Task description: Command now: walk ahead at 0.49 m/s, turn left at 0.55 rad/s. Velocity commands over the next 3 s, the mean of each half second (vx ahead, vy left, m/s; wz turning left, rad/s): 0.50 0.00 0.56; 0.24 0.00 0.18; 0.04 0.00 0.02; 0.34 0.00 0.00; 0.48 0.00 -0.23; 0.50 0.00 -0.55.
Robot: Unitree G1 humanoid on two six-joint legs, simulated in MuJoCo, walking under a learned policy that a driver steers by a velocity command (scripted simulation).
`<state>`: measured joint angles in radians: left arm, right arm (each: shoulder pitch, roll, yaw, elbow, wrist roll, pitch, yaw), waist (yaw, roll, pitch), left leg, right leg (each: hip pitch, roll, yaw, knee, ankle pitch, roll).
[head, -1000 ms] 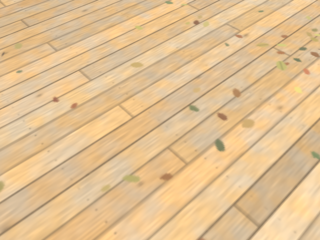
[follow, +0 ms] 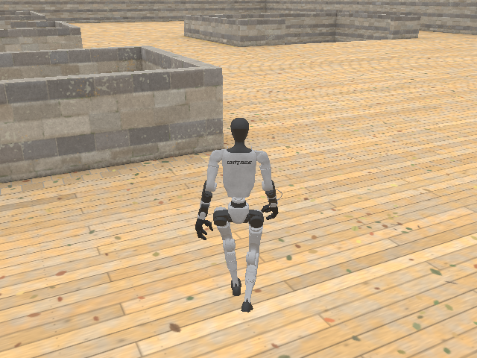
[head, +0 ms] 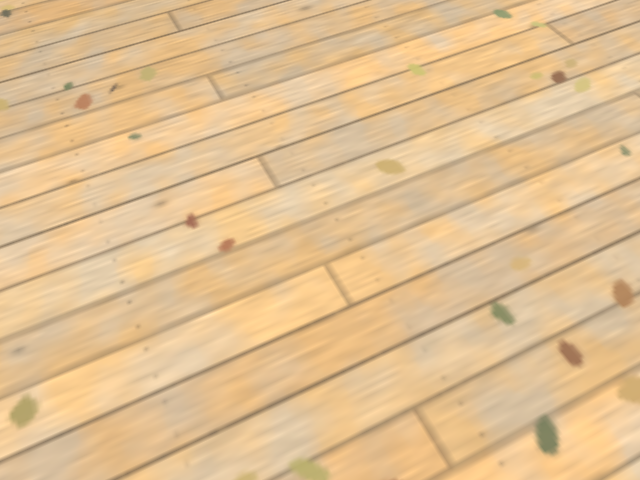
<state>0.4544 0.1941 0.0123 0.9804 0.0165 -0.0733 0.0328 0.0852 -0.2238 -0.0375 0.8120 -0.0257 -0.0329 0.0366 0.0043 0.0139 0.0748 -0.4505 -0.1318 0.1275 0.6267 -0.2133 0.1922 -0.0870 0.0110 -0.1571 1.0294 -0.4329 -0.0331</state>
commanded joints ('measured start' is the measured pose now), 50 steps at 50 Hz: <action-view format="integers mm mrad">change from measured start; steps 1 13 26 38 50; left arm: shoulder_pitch -105 -403 -189 -147 -24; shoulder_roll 164 133 222 141 118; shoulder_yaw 29 27 45 19 -2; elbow -181 -300 -279 -163 -86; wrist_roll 8 29 15 -1 2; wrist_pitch -40 48 -8 -34 15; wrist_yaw -24 -44 -27 -40 -18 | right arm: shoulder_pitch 260 376 371 303 179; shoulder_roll -220 -168 -198 -75 -130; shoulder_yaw -76 -50 -47 -13 19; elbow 28 64 54 41 78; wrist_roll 23 28 17 -7 -7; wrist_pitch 17 -30 -50 12 -10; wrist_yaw -27 -34 -44 -25 -67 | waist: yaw -100 -65 86 -56 -2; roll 17 30 41 -113 22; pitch -206 -26 -196 -138 -135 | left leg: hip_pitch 651 343 349 -12 462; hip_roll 446 204 163 69 298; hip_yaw -821 -465 -447 -212 -314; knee -384 -417 76 403 -235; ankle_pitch -181 328 710 -79 469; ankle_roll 289 14 -64 -174 -114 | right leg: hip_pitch -710 -643 47 -44 -203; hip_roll -15 -105 -13 -217 -140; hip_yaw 237 172 183 245 233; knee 515 -131 -573 -735 -575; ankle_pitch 30 399 352 1165 378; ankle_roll -7 85 -54 -173 -52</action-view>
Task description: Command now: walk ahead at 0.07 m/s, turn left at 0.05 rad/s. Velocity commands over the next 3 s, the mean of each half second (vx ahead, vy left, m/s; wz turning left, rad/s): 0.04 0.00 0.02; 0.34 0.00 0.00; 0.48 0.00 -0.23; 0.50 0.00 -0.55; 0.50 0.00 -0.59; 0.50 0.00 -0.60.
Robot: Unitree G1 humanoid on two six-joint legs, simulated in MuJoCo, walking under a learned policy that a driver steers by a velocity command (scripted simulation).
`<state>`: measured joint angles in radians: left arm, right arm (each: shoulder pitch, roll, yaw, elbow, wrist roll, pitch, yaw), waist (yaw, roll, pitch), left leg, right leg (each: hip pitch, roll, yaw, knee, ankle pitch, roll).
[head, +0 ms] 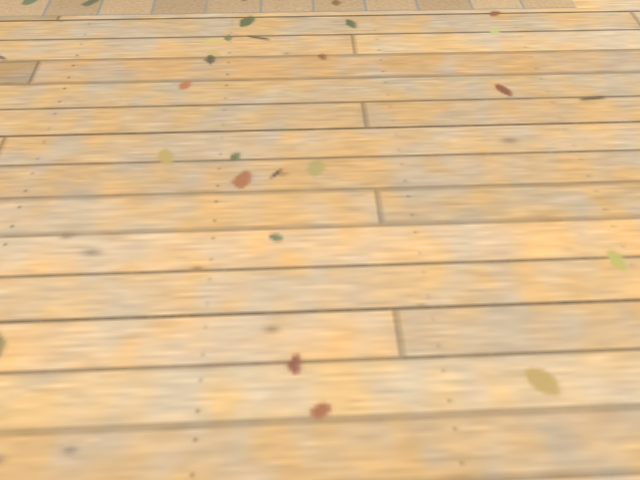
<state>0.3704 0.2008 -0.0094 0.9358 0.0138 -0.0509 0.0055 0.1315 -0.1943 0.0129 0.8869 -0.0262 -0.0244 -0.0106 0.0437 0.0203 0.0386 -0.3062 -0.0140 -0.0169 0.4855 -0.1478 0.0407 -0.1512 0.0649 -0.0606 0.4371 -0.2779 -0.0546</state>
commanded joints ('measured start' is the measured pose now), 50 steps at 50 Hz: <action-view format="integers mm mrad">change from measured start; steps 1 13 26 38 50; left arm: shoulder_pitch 184 43 56 227 199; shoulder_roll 32 57 46 95 115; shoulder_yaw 3 10 11 55 52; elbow -10 99 154 189 183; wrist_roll -11 -1 16 10 9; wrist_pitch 1 48 55 -10 -47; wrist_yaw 10 31 28 28 17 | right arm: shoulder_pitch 100 89 185 -10 -95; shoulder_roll -178 -92 -122 -70 -70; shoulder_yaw -33 -24 -47 -67 -68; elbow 11 115 204 80 -13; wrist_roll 11 26 20 -8 9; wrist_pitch -11 -2 28 -34 -28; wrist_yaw -24 -28 -23 27 35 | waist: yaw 24 -28 -40 14 -46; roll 127 -8 14 -99 -157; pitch -116 -8 76 169 83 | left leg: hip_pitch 328 150 48 -489 -43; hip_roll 281 108 85 32 -33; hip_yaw -243 -139 -194 28 156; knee -66 -129 -208 368 109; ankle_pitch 576 197 -515 -186 -42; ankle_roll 136 62 104 22 61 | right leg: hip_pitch -158 -5 -100 224 94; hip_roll -119 -137 -83 -380 -286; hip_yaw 79 104 74 477 140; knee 12 -92 -16 -366 -148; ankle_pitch -83 77 -305 -273 671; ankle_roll -12 14 -32 -174 -104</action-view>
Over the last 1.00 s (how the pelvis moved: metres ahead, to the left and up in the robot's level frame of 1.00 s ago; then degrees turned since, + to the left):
0.44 0.00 0.03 21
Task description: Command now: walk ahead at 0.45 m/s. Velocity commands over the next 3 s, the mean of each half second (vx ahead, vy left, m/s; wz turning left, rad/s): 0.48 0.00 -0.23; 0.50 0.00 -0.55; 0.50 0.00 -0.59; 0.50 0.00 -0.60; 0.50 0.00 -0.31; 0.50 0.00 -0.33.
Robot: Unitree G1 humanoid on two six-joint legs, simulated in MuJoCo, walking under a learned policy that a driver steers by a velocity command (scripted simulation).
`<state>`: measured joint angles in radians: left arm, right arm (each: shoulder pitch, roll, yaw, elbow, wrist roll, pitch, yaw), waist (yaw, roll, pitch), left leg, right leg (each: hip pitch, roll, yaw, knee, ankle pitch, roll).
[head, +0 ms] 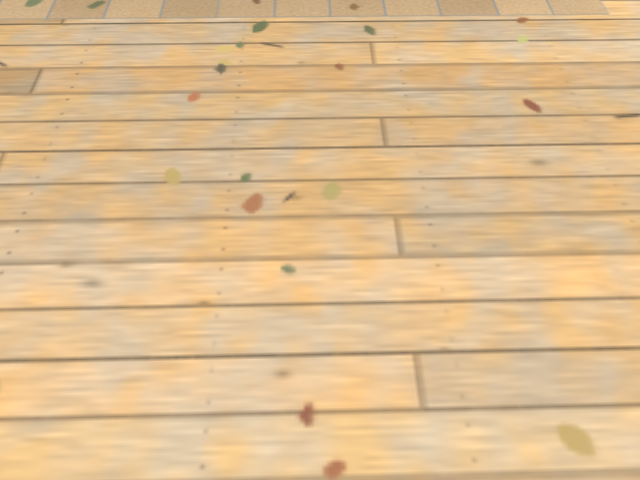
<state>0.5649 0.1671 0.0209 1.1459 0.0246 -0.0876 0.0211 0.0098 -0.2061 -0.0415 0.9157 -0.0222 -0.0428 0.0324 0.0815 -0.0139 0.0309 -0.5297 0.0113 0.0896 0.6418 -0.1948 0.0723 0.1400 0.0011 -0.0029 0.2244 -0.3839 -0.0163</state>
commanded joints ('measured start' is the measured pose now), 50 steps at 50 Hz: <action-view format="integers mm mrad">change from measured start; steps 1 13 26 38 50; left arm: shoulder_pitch -10 -202 -543 -299 -79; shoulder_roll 156 52 60 173 229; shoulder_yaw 23 39 32 79 86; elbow -29 -154 -311 -242 -245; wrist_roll -6 9 5 -26 -12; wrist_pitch -10 57 49 23 28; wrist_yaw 0 -48 -65 -20 -15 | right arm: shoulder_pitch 155 339 494 306 -118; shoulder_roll -81 -66 -109 -81 -103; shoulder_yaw -28 -13 -9 -19 0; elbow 1 95 134 -63 -249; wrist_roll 6 5 1 -28 -10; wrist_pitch -16 -79 -68 -23 -9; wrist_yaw -17 -41 -80 -30 -8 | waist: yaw -143 -42 -85 -117 21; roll -89 69 88 48 -55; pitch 23 58 60 -16 20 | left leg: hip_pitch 339 361 650 -32 -178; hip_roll -84 219 233 105 35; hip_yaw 56 -164 118 -115 -89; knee -102 -539 -345 521 44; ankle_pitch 30 103 859 -108 167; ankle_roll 48 109 42 -85 -108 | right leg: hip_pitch -206 -732 -686 -297 -116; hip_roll -195 -100 18 -151 -112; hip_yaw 41 38 -168 277 322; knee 225 895 399 -10 48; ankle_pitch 900 191 277 533 622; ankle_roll -123 -67 -129 -293 -220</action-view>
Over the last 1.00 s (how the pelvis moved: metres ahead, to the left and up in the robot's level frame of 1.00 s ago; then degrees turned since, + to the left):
0.15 0.02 -0.01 -1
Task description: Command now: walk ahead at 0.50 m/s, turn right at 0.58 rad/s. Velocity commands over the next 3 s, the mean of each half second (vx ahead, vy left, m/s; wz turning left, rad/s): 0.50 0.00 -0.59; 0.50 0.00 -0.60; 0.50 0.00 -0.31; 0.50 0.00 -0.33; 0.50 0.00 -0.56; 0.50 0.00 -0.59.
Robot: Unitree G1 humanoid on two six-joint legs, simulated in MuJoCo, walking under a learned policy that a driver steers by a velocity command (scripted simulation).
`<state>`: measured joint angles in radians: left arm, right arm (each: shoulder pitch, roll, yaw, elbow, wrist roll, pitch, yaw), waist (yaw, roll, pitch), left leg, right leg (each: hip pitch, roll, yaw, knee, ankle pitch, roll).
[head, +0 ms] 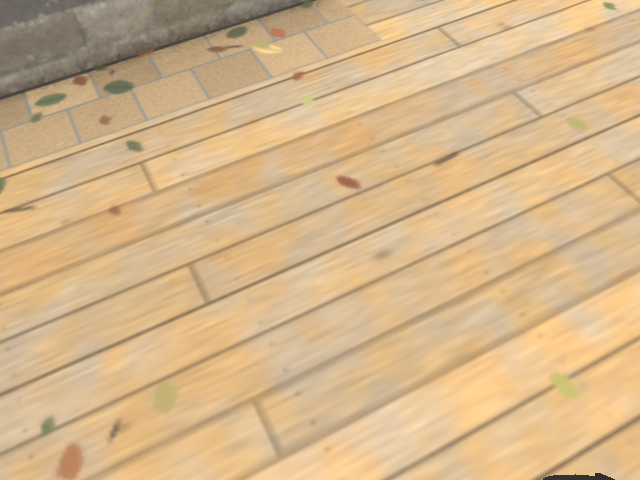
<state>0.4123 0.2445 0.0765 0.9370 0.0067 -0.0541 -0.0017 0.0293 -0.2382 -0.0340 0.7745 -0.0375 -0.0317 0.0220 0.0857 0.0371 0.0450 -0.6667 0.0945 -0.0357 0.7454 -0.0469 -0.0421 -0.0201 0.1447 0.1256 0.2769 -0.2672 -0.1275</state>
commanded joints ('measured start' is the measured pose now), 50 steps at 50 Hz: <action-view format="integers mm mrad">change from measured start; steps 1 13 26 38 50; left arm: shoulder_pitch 76 -48 -425 -92 26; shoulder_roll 158 109 46 201 180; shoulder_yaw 31 12 -30 36 25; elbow -41 -137 -297 -207 -163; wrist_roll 9 30 29 4 -7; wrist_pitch -5 26 42 37 -6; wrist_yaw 11 -29 -88 -6 -5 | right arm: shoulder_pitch -153 206 351 244 23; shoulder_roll -76 -97 -148 -137 -109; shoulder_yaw -6 -24 -45 -30 -22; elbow -120 -37 45 -71 -140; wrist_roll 8 4 19 24 -7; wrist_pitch -24 -48 -72 -49 15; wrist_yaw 3 -34 -27 -13 1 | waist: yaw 19 -79 -127 -37 -33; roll -112 65 50 -46 -84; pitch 7 -46 33 -103 -6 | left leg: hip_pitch -24 544 610 -63 -72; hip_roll -58 178 162 23 -1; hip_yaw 33 -211 183 28 26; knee -92 -536 -591 522 87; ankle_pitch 11 -139 167 -293 -10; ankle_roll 14 181 169 41 -15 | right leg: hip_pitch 59 -547 -607 97 -30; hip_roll -264 -181 -210 -401 -250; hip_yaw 208 -40 -185 298 190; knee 13 907 463 13 -65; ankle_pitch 524 -55 237 305 399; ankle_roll -105 59 66 -187 -118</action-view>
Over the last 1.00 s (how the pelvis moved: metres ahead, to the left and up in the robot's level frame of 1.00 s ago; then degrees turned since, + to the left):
0.53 -0.05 0.01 -26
